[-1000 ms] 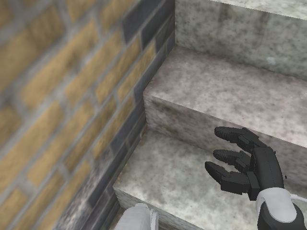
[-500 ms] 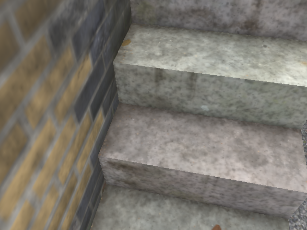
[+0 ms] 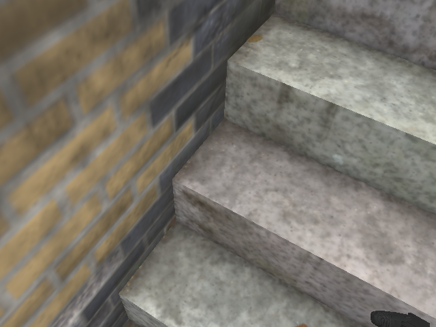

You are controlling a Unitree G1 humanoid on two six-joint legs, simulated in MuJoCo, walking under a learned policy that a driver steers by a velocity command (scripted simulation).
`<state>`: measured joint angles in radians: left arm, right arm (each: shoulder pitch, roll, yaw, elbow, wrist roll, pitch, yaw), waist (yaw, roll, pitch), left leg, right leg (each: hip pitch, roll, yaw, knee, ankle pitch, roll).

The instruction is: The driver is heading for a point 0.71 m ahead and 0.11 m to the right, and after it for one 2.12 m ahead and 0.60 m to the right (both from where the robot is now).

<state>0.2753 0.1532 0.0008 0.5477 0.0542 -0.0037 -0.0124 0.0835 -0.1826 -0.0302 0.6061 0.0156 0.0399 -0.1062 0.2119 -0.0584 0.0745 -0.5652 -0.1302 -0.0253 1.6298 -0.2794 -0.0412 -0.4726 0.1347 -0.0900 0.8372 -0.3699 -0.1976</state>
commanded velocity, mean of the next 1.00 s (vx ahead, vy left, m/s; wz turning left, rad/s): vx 0.29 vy -0.19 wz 0.00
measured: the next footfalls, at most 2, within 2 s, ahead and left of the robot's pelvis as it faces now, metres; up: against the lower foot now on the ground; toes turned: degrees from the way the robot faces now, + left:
right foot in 0.98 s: +0.09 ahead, -0.25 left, +0.00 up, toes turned +22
left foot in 1.36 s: +0.06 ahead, -0.14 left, +0.00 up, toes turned +5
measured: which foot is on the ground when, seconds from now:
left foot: up 0.00-1.00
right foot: down 0.00-0.88, up 0.90-0.96, down 0.98-1.00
